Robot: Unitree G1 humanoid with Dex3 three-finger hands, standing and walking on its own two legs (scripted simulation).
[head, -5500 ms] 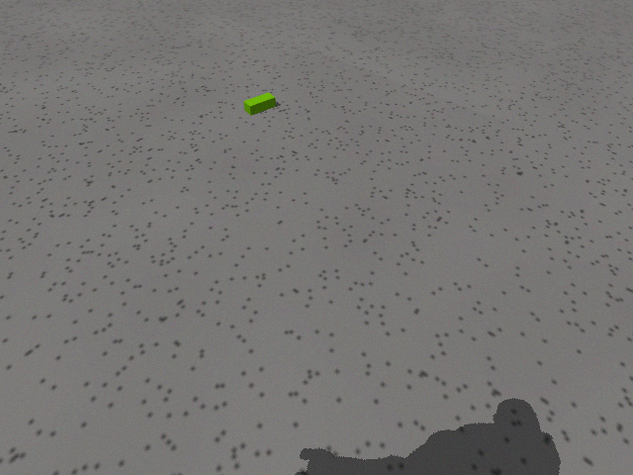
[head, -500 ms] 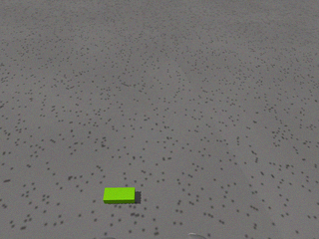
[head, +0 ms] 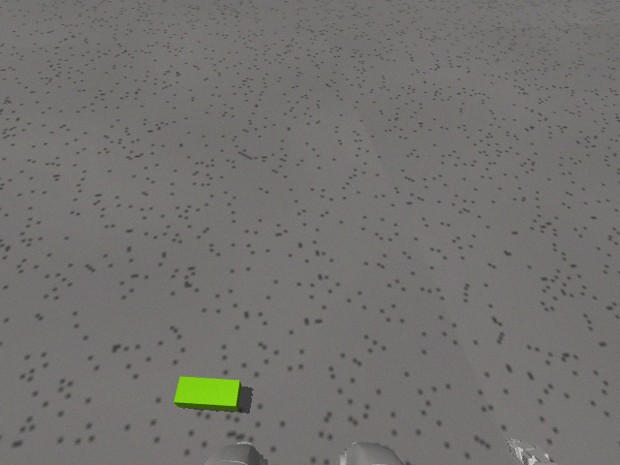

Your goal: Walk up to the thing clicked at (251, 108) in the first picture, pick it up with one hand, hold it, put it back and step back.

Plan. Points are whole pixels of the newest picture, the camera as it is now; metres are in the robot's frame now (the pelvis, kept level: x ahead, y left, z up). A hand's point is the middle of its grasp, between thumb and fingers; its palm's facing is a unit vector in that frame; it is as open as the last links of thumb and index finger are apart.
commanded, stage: walk up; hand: left
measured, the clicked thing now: (209, 393) +0.37 +0.27 -0.72
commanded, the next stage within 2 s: stand in 1.70 s
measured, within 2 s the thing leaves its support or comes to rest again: neither
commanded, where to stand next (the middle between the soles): +0.05 +0.02 m, yaw +1 degrees
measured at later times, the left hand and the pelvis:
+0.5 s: hand out of the picture +0.09 +0.29 -0.14, palm faces +0.03 -0.87 -0.49, open 7.4 cm; pelvis +0.04 -0.02 -0.01, yaw +3 degrees
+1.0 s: hand out of the picture +0.11 +0.27 -0.14, palm faces +0.03 -0.92 -0.38, open 7.4 cm; pelvis +0.05 +0.00 +0.01, yaw +3 degrees
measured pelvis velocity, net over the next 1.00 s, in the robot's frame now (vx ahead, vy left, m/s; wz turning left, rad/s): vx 0.05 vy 0.00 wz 0.06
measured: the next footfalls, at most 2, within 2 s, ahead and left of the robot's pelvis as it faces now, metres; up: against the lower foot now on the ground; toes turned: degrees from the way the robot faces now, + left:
right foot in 0.12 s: +0.12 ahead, -0.16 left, +0.00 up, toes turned +2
left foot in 0.46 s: +0.04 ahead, +0.15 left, +0.00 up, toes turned +2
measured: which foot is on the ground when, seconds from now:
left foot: down 0.00-0.14, up 0.16-0.44, down 0.46-1.00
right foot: up 0.00-0.10, down 0.12-1.00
